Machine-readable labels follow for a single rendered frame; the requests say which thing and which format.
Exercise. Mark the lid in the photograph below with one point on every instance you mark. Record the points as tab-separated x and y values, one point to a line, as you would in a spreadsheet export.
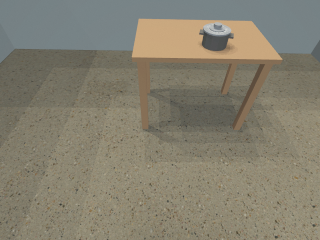
219	32

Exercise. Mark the knob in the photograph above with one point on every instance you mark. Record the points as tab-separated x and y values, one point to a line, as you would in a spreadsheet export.
218	25

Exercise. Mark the table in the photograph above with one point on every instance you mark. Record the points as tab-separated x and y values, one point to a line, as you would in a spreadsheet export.
179	41

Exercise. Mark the pot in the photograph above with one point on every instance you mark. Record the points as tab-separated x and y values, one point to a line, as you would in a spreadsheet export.
215	43

